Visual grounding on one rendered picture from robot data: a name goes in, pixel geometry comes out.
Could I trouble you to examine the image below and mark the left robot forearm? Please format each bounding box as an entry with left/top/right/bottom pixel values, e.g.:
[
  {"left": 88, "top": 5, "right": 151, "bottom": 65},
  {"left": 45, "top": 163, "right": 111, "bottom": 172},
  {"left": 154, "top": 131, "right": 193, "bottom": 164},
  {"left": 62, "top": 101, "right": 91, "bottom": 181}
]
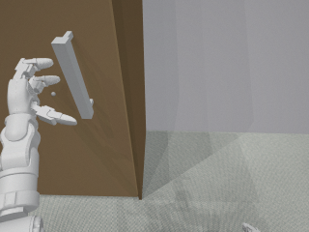
[{"left": 0, "top": 113, "right": 41, "bottom": 223}]

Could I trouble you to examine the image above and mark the wardrobe door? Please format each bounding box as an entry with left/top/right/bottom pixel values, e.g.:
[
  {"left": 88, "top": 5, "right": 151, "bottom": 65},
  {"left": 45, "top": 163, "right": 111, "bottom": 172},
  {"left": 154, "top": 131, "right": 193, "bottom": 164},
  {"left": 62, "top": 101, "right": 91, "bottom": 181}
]
[{"left": 0, "top": 0, "right": 138, "bottom": 197}]

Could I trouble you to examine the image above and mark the handle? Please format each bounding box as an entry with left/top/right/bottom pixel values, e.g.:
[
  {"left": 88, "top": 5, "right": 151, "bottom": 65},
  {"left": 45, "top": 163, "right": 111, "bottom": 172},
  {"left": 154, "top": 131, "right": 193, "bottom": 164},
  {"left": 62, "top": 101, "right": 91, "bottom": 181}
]
[{"left": 51, "top": 31, "right": 94, "bottom": 119}]

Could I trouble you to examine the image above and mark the robot right hand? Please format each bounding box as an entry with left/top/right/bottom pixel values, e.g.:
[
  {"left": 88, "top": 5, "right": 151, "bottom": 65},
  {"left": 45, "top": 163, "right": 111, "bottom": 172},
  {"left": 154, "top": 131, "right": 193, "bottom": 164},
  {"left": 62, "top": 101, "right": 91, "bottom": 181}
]
[{"left": 241, "top": 222, "right": 260, "bottom": 232}]

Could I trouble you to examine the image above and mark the robot left hand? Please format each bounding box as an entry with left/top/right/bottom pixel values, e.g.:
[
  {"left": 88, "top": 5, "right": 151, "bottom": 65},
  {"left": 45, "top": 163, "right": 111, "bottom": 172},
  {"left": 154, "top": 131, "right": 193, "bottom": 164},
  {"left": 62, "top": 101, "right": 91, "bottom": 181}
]
[{"left": 7, "top": 58, "right": 77, "bottom": 126}]

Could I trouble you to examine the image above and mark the robot left upper arm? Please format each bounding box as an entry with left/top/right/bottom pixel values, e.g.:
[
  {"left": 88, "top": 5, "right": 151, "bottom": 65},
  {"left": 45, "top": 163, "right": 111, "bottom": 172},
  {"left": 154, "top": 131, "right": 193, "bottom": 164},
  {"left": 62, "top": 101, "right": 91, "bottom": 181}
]
[{"left": 0, "top": 216, "right": 45, "bottom": 232}]

